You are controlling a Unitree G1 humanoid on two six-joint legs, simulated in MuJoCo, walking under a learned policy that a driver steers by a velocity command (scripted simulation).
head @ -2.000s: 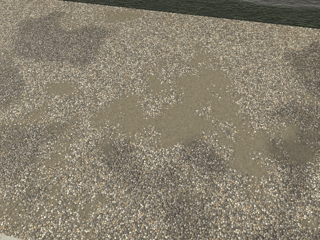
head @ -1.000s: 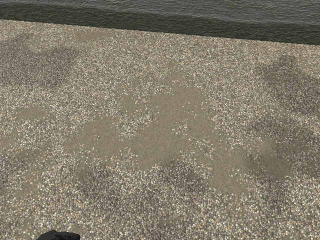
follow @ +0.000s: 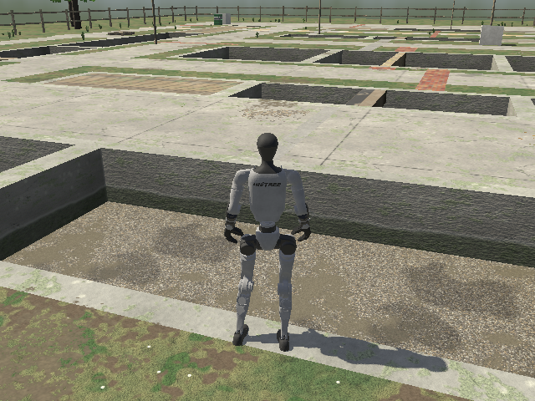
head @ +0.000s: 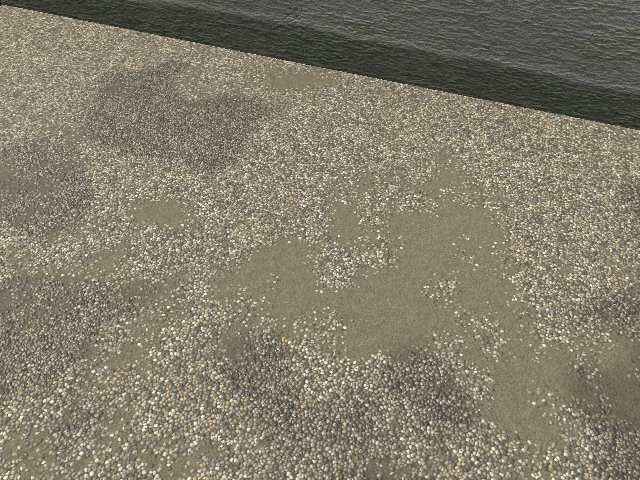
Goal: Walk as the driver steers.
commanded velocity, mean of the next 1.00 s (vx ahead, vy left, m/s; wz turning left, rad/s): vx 0.47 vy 0.00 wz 0.01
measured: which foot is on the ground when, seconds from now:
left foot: down 0.00-1.00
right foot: down 0.00-1.00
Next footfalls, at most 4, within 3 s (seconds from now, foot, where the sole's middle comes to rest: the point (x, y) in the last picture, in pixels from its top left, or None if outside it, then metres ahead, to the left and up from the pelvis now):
none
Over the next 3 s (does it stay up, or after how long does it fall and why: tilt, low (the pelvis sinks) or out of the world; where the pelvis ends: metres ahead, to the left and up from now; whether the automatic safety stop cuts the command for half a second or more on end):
stays up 0.01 0.02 0.01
